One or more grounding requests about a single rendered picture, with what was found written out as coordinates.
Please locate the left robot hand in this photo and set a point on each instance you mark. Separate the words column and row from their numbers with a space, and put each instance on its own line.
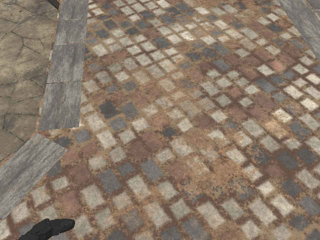
column 48, row 228

